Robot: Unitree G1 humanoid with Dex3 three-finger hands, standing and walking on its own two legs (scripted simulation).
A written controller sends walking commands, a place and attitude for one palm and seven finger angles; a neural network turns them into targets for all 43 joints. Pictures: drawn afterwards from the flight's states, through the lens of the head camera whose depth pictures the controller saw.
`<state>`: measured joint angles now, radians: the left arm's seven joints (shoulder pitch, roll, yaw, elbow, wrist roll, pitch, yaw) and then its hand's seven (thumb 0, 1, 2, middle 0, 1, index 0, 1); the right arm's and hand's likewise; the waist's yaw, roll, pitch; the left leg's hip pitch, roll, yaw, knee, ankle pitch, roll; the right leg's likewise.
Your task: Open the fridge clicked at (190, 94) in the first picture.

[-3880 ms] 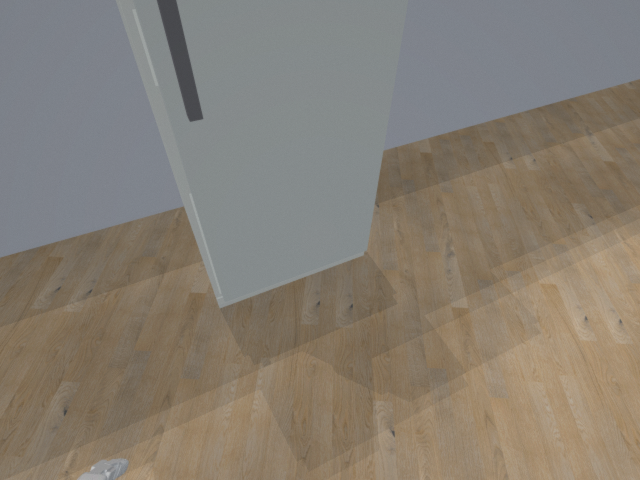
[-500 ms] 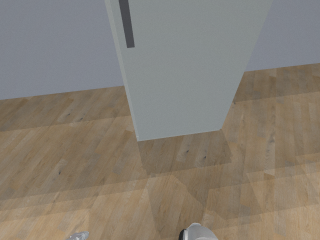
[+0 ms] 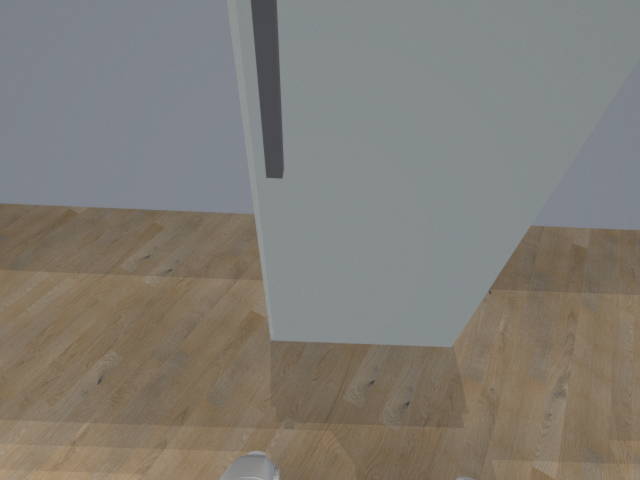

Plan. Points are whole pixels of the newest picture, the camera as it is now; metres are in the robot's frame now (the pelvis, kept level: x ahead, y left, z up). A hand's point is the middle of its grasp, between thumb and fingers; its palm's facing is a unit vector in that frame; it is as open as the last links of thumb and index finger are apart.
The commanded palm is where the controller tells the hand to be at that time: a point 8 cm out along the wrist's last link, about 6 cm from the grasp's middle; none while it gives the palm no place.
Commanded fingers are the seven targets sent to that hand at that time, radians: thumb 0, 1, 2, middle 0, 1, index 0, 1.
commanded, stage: take the last steps up to it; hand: left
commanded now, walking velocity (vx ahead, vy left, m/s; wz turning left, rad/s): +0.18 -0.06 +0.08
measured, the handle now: (270, 57) +0.58 +0.15 +0.24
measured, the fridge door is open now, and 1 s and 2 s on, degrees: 0 0 0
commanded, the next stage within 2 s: come to a stop and stand still in 0.06 s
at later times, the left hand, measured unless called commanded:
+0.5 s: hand (222, 478) +0.15 +0.16 -0.18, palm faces +0.06 -0.97 -0.25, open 7.3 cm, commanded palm none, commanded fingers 0.00 0.90 0.90 -0.20 -0.30 -0.20 -0.30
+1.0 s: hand out of the picture +0.06 +0.20 -0.18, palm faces +0.12 -0.97 -0.21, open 7.4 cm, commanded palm none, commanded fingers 0.00 0.90 0.90 -0.20 -0.30 -0.20 -0.30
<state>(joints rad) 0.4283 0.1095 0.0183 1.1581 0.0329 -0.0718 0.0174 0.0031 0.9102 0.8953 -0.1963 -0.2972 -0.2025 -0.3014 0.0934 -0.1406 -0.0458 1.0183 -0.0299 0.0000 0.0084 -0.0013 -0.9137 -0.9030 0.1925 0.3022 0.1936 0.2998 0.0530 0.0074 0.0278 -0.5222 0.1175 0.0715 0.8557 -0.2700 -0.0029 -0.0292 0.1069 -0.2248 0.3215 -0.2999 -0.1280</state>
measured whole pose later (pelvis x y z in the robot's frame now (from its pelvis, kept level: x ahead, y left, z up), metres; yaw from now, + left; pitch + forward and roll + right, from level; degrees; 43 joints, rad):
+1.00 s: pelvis +0.05 +0.00 +0.00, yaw +3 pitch -1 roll +0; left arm 0.25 0.22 0.06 1.04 0.03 0.07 0.03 0.01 0.91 0.90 -0.20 -0.30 -0.20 -0.30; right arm 0.24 -0.14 -0.03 1.02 -0.02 0.03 -0.02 0.00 -0.92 -0.90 0.20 0.30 0.20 0.30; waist 0.02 -0.05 0.03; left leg -0.20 0.00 0.06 0.50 -0.28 0.03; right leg -0.41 -0.05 0.00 0.79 -0.37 0.03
